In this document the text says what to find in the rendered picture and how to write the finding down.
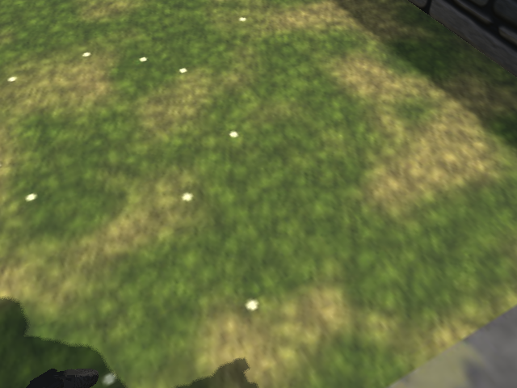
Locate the left robot hand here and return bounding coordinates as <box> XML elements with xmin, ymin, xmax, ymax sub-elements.
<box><xmin>26</xmin><ymin>369</ymin><xmax>99</xmax><ymax>388</ymax></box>

